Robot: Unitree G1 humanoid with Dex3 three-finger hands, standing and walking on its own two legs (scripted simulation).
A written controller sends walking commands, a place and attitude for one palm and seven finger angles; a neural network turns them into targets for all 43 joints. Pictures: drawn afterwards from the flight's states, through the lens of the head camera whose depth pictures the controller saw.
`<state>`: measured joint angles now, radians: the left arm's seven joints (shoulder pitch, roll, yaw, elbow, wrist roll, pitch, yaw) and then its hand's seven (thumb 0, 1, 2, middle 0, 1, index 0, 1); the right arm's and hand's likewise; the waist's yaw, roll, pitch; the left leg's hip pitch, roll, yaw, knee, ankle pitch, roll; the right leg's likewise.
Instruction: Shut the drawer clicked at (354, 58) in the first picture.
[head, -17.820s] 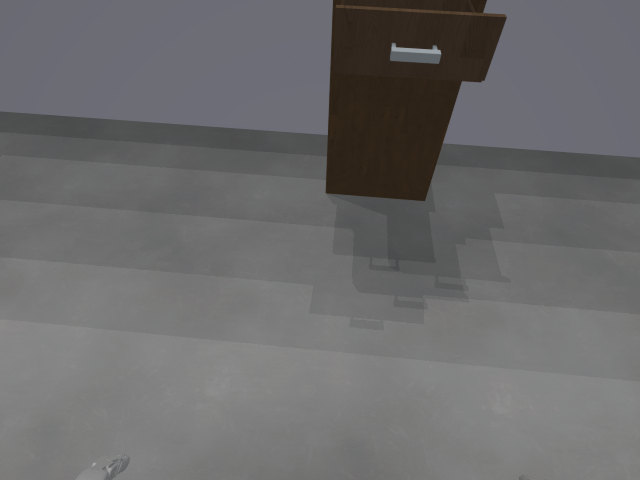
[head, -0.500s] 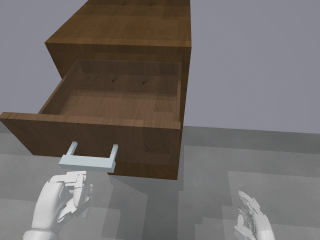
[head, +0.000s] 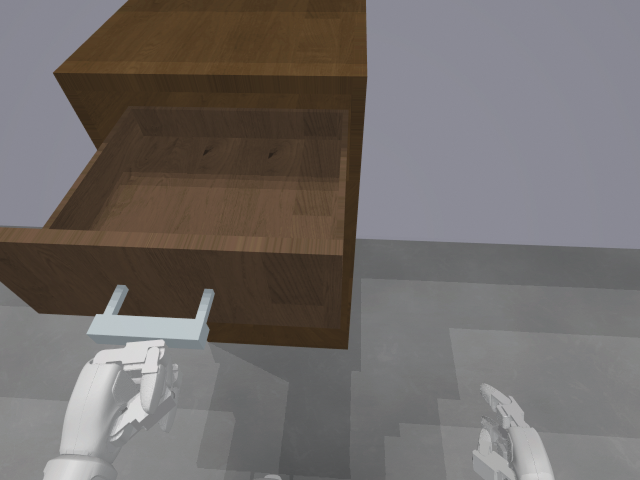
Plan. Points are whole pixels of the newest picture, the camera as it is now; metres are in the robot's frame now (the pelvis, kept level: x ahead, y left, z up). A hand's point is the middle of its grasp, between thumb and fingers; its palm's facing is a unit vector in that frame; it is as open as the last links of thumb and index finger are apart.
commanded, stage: bring the fist close to the handle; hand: left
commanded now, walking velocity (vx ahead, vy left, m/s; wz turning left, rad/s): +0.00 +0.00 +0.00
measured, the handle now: (156, 313) +0.29 +0.20 +0.09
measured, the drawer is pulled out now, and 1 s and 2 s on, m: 0.29 0.24 0.13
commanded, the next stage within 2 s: push the drawer shut in 0.12 s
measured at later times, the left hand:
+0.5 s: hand (171, 386) +0.21 +0.16 +0.08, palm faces -0.03 -1.00 -0.07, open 3.2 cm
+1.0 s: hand (184, 340) +0.26 +0.16 +0.08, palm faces -0.04 -1.00 -0.06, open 3.1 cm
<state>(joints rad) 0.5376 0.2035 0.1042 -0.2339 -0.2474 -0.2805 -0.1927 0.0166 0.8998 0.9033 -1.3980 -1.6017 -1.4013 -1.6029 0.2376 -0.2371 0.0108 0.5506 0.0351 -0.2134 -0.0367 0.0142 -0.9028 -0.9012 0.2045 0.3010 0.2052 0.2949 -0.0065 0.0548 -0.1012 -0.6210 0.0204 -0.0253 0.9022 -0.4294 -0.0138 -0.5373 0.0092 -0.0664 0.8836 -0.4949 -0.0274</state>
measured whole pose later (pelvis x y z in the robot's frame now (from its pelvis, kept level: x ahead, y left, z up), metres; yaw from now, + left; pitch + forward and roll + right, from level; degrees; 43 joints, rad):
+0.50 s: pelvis +0.00 +0.00 +0.00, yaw +0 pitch +8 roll -1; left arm 0.46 0.21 0.10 -0.19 -0.25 -0.29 -0.20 0.00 0.88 0.92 -1.40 -1.60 -1.40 -1.60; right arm 0.24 -0.25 0.03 0.54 0.04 -0.19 -0.04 0.01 -0.90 -0.90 0.20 0.30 0.21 0.29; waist 0.00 0.06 -0.10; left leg -0.63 0.02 -0.03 0.91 -0.43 -0.01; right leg -0.54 0.01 -0.07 0.88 -0.49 -0.03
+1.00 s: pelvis -0.02 +0.01 +0.01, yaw +1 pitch +7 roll -1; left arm 0.13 0.23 0.08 0.07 -0.22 -0.25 -0.16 -0.01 0.84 0.97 -1.40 -1.60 -1.40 -1.60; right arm 0.22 -0.26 0.05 0.60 0.04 -0.20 -0.05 0.01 -0.90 -0.90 0.21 0.30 0.21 0.29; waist -0.01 0.05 -0.06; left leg -0.60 0.01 -0.03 0.86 -0.38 0.00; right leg -0.52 0.00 -0.07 0.84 -0.44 -0.02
